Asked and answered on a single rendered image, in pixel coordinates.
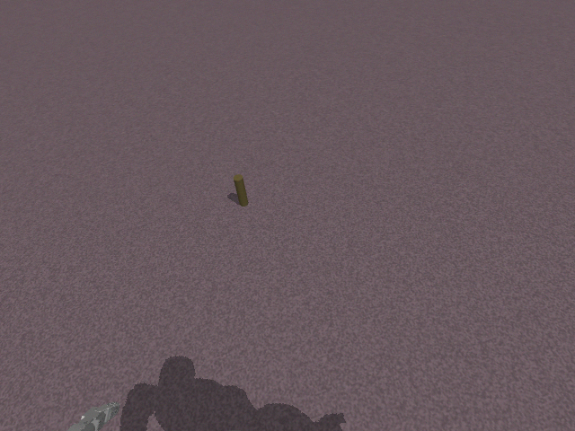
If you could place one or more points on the left robot hand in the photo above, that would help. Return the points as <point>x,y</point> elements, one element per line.
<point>95,418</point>

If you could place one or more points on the can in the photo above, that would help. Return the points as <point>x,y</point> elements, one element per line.
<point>240,189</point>

